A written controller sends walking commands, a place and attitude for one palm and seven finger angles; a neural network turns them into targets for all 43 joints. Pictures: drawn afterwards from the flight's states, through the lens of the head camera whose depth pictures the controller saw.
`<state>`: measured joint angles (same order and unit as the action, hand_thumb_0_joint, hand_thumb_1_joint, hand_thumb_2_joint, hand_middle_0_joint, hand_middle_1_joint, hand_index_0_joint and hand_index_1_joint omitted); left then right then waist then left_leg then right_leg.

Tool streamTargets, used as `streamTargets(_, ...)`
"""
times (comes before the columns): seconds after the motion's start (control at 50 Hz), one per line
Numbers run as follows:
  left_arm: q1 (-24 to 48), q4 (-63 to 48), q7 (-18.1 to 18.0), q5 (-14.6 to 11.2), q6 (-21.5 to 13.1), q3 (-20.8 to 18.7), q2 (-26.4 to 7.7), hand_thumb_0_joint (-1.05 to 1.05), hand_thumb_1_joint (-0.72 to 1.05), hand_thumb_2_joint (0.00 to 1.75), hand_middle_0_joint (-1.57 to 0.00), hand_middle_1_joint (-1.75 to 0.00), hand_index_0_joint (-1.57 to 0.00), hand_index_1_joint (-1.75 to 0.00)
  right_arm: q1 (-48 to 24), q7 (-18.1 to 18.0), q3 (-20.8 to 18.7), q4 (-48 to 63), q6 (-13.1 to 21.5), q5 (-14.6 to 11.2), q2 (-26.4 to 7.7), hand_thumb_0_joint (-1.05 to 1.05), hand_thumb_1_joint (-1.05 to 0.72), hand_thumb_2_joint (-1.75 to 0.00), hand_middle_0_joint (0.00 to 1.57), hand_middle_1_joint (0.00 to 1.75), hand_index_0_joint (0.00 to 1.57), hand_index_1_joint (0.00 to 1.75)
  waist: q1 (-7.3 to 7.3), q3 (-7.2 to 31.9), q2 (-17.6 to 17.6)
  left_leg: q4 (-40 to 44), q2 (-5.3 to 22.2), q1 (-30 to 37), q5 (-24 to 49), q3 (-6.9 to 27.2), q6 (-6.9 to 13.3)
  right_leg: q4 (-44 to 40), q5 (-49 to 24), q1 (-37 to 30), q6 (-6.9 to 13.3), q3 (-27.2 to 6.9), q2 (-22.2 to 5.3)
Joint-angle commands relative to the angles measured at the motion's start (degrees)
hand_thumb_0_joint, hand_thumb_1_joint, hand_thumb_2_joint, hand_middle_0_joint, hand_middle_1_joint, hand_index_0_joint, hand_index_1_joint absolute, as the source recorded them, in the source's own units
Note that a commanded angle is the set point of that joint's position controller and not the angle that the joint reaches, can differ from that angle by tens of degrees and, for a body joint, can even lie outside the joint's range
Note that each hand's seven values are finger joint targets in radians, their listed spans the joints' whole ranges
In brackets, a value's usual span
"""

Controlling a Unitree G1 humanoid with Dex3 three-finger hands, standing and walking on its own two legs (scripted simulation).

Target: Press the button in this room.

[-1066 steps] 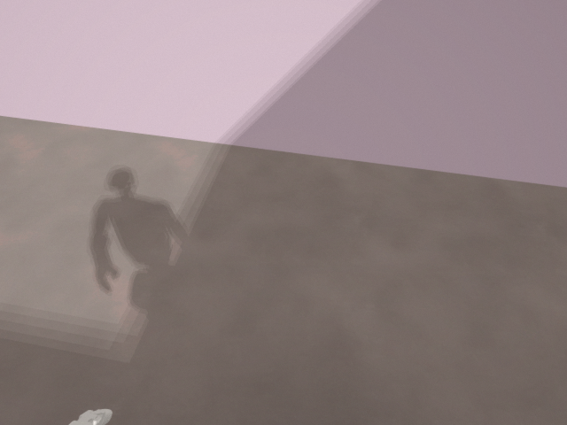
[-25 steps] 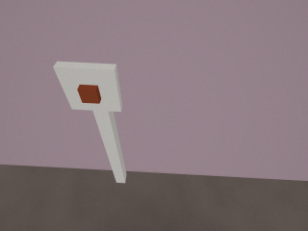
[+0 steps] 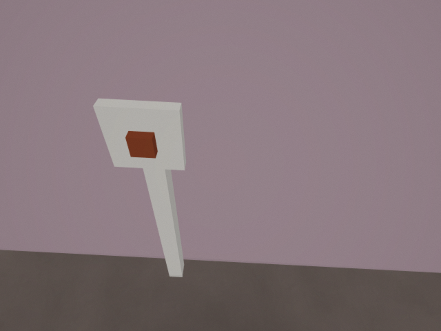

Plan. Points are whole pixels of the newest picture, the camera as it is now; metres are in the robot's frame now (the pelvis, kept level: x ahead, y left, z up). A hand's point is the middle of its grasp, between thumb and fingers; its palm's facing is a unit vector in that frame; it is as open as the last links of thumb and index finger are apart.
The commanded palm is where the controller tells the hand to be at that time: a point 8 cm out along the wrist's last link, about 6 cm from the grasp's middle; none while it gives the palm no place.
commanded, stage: look again from close up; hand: left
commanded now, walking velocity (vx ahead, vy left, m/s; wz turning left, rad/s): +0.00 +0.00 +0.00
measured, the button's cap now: (142, 143) +0.49 +0.21 +0.07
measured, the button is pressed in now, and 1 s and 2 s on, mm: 0 0 0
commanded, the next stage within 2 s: raise the hand and make a fist in 0.22 s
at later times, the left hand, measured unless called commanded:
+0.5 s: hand (83, 306) +0.17 +0.24 -0.02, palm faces +0.27 -0.96 -0.10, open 7.0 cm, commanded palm +0.10 +0.29 -0.05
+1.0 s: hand (93, 303) +0.18 +0.23 -0.02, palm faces +0.02 -1.00 -0.06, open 3.7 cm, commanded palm +0.14 +0.28 -0.01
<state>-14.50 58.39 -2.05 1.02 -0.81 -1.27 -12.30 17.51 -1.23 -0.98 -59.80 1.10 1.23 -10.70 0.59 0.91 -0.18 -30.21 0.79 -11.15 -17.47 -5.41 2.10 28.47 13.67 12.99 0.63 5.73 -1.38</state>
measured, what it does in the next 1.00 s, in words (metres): lowers itself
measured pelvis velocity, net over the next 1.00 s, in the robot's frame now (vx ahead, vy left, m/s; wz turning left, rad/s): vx -0.01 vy -0.02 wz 0.06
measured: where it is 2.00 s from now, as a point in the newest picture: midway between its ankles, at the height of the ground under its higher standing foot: outside the picture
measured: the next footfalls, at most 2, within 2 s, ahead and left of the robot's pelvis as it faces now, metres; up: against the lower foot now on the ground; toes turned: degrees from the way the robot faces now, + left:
none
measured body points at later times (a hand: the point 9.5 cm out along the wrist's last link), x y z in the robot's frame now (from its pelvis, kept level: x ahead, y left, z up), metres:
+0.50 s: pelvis -0.02 +0.01 -0.01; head -0.01 +0.02 +0.44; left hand +0.15 +0.29 -0.01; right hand +0.13 -0.24 -0.10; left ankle -0.01 +0.09 -0.74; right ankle +0.02 -0.11 -0.74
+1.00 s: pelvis -0.01 -0.02 -0.07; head +0.05 +0.00 +0.37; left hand +0.17 +0.28 -0.01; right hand +0.19 -0.24 -0.14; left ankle -0.01 +0.09 -0.74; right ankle +0.02 -0.11 -0.74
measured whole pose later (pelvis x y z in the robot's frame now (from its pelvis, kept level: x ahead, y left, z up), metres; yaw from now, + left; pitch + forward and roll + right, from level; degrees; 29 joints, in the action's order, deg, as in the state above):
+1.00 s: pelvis -0.01 -0.02 -0.07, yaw +4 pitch +12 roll -3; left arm -22.7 2.0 27.9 -21.7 -19.0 -19.3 -18.5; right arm 12.6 -2.3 0.7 -32.5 14.9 -2.1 -12.7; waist -0.7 6.5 1.1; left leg -63.4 2.2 -45.5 -30.5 0.9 0.5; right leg 59.2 27.1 44.6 2.7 7.8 0.4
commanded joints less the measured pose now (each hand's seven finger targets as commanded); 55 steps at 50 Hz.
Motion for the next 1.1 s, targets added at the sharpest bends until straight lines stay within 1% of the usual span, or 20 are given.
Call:
streamTargets(0.0,-0.4,-2.6,0.1,-0.1,-0.8,-1.2,-8.1,0.00,0.90,0.90,-0.20,-0.30,-0.20,-0.30,-1.9,-0.5,-2.0,3.4,1.4,-0.1,-10.6,0.00,-0.90,-0.90,0.20,0.30,0.20,0.30,-1.16,-3.4,2.4,10.6,7.2,-4.9,11.1,9.0,1.0,-3.9,-9.1,-3.9,1.8,-5.5,-4.7)
streamTargets(0.28,5.5,-1.9,0.7,0.0,-0.4,-0.6,-13.1,0.00,0.90,0.90,-0.20,-0.30,-0.20,-0.30,-9.7,0.5,-1.4,2.5,0.9,-0.1,-16.7,0.00,-0.90,-0.90,0.20,0.30,0.20,0.30,-0.64,-1.3,0.8,14.3,7.5,0.5,12.1,8.7,0.1,-6.9,-8.7,-5.0,0.7,-6.1,-5.7)
streamTargets(0.3,-0.4,-0.3,-1.5,0.0,-0.3,1.0,-6.6,0.00,0.90,0.90,-0.20,-0.30,-0.20,-0.30,-7.1,0.5,-0.3,5.1,1.1,-1.2,-11.8,0.00,-0.90,-0.90,0.20,0.30,0.20,0.30,-0.64,-4.5,-1.2,6.6,9.5,-1.0,19.5,5.1,-1.1,-2.7,-12.4,-0.8,-0.2,-6.4,-7.1)
streamTargets(0.32,43.1,-78.9,-0.5,-8.3,-11.6,-23.6,-30.1,0.00,0.90,0.90,-0.23,-0.33,-0.23,-0.33,-7.4,-0.8,-3.0,23.3,7.6,-3.6,-14.9,0.00,-0.90,-0.90,0.20,0.30,0.20,0.30,2.60,19.3,5.0,8.8,1.4,9.7,30.9,12.2,-5.4,1.4,-17.4,-4.2,1.8,-0.8,0.7)
streamTargets(0.34,7.4,-59.6,0.9,-5.4,-9.8,-16.8,-21.4,0.00,0.90,0.90,-0.25,-0.36,-0.25,-0.36,-11.4,-2.5,-2.1,23.5,12.0,-2.6,-13.3,0.00,-0.90,-0.90,0.20,0.30,0.20,0.30,-3.42,14.3,12.6,7.7,4.6,13.9,37.1,12.2,-5.1,5.0,-2.8,4.2,1.8,-1.7,0.1)
streamTargets(0.36,-4.9,-56.7,1.8,-10.0,-6.0,-9.2,-7.7,0.00,0.90,0.90,-0.28,-0.39,-0.28,-0.39,-10.5,-1.5,-2.0,24.0,13.8,-2.5,-11.2,0.00,-0.90,-0.90,0.20,0.30,0.20,0.30,-0.91,9.4,14.4,9.0,3.7,7.9,30.8,10.9,-7.2,5.9,3.1,7.4,1.3,0.0,0.1)
streamTargets(0.38,-3.8,-57.0,3.2,-11.0,-7.5,-9.1,-4.7,0.00,0.90,0.90,-0.31,-0.42,-0.31,-0.42,-6.9,-0.7,-2.7,22.7,14.9,-3.5,-10.7,0.00,-0.90,-0.90,0.20,0.30,0.20,0.30,-0.12,3.2,10.9,7.7,2.8,4.7,24.3,10.1,-6.6,5.0,2.4,9.8,0.9,-0.6,0.5)
streamTargets(0.42,-6.3,-53.3,6.6,-13.4,-14.8,-13.6,-7.1,0.00,0.90,0.90,-0.36,-0.48,-0.36,-0.48,-7.9,-0.5,-3.8,25.9,16.0,-2.2,-12.7,0.00,-0.90,-0.90,0.20,0.30,0.20,0.30,0.13,-1.8,4.1,0.6,0.7,-7.3,6.8,9.4,-5.2,4.9,2.5,14.5,1.0,1.0,1.3)
streamTargets(0.44,-9.5,-49.0,9.2,-14.7,-19.2,-13.1,-4.4,0.00,0.90,0.90,-0.39,-0.51,-0.39,-0.51,-8.4,-0.3,-3.6,27.2,16.3,-2.0,-12.5,0.00,-0.90,-0.90,0.20,0.30,0.20,0.30,0.12,-3.2,-3.0,-2.6,-0.2,-14.5,-0.1,9.3,-4.4,7.7,5.9,18.6,0.9,1.9,1.7)
streamTargets(0.48,-12.5,-42.5,15.9,-17.1,-28.5,-14.1,-2.8,0.00,0.90,0.90,-0.45,-0.57,-0.45,-0.57,-9.3,0.5,-3.9,29.3,17.2,-2.3,-12.3,0.00,-0.90,-0.90,0.20,0.30,0.20,0.30,-1.17,-1.5,-10.9,-10.0,-1.6,-25.5,-8.4,7.6,-3.6,14.0,14.7,25.3,1.1,0.6,1.6)
streamTargets(0.5,-12.7,-42.2,19.7,-18.2,-33.3,-16.0,-4.8,0.00,0.90,0.90,-0.47,-0.60,-0.47,-0.60,-9.9,0.8,-4.2,30.8,18.0,-2.4,-12.4,0.00,-0.90,-0.90,0.20,0.30,0.20,0.30,-2.06,1.1,-10.8,-14.4,-2.1,-29.7,-10.0,6.9,-3.2,17.0,17.7,27.9,1.2,-1.0,1.4)
streamTargets(0.54,-9.9,-45.0,27.5,-19.8,-40.4,-18.6,-9.9,0.00,0.90,0.90,-0.53,-0.66,-0.53,-0.66,-10.4,1.6,-4.3,33.7,20.1,-2.6,-12.7,0.00,-0.90,-0.90,0.20,0.30,0.20,0.30,-2.61,9.3,-4.2,-21.6,-2.4,-34.4,-9.6,6.2,-2.7,21.5,20.1,29.4,1.6,-5.4,0.7)
streamTargets(0.58,-7.2,-50.0,32.3,-22.3,-39.2,-21.6,-14.7,0.00,0.90,0.90,-0.58,-0.72,-0.58,-0.72,-10.1,1.7,-4.1,37.5,20.3,-3.2,-13.5,0.00,-0.90,-0.90,0.20,0.30,0.20,0.30,-3.67,15.7,1.8,-23.7,-2.2,-35.4,-11.3,6.2,-2.0,23.7,22.7,29.0,1.7,-8.0,0.3)
streamTargets(0.62,-6.8,-55.9,34.0,-26.1,-34.8,-24.7,-16.8,0.00,0.90,0.90,-0.64,-0.78,-0.64,-0.78,-9.3,0.5,-3.6,40.1,19.8,-4.1,-12.8,0.00,-0.90,-0.90,0.20,0.30,0.20,0.30,-4.04,20.0,1.9,-25.9,-2.0,-36.2,-9.0,5.4,-1.1,21.8,23.6,24.7,1.0,-10.7,0.1)
streamTargets(0.66,-1.5,-64.0,33.3,-27.7,-31.8,-24.7,-17.6,0.00,0.90,0.90,-0.69,-0.84,-0.69,-0.84,-8.4,-0.6,-2.8,39.9,19.2,-4.0,-12.4,0.00,-0.90,-0.90,0.20,0.30,0.20,0.30,-2.34,19.9,2.8,-26.5,-1.1,-36.0,-8.9,6.6,-0.7,21.6,23.7,24.9,0.8,-10.7,1.1)
streamTargets(0.74,-3.4,-71.5,29.7,-25.3,-28.3,-23.0,-15.6,0.00,0.90,0.90,-0.81,-0.96,-0.81,-0.96,-6.5,-1.9,-3.1,37.1,18.7,-3.8,-11.1,0.00,-0.90,-0.90,0.20,0.30,0.20,0.30,-0.72,18.8,5.6,-28.0,-0.3,-32.6,1.4,7.1,0.0,21.8,9.0,23.4,0.7,-9.2,1.9)
streamTargets(0.8,-4.6,-68.1,29.1,-23.5,-25.1,-22.9,-15.5,0.00,0.90,0.90,-0.89,-1.05,-0.89,-1.05,-6.2,-2.2,-3.0,35.3,17.8,-3.7,-10.7,0.00,-0.90,-0.90,0.20,0.30,0.20,0.30,0.40,16.5,4.0,-27.9,-0.1,-33.2,3.5,7.5,-0.3,21.7,4.3,23.0,0.2,-8.1,2.0)
streamTargets(0.9,-8.0,-66.6,30.1,-24.1,-21.2,-23.9,-16.0,0.00,0.90,0.90,-1.02,-1.20,-1.02,-1.20,-6.5,-2.1,-2.6,36.0,17.1,-3.7,-10.5,0.00,-0.90,-0.90,0.20,0.30,0.20,0.30,-0.95,18.9,3.3,-25.4,-0.5,-30.8,6.8,7.7,-0.5,20.7,-0.8,18.9,-0.2,-6.9,1.7)
streamTargets(1.0,-10.6,-66.6,28.7,-25.1,-21.2,-24.9,-15.1,0.00,0.90,0.90,-1.16,-1.35,-1.16,-1.35,-6.8,-1.8,-2.4,37.0,16.9,-3.7,-9.9,0.00,-0.90,-0.90,0.20,0.30,0.20,0.30,-2.20,18.7,1.8,-23.2,-0.7,-29.9,6.8,7.3,-0.8,19.2,-0.8,16.3,-0.3,-6.6,1.4)
streamTargets(1.08,-9.2,-68.4,27.3,-24.5,-21.8,-22.6,-13.7,0.00,0.90,0.90,-1.27,-1.47,-1.27,-1.47,-6.3,-1.5,-2.2,37.5,16.8,-3.7,-10.2,0.00,-0.90,-0.90,0.20,0.30,0.20,0.30,-1.38,16.7,1.7,-21.6,-0.8,-28.4,6.5,7.4,-0.8,18.7,-0.2,17.5,-0.1,-5.5,1.9)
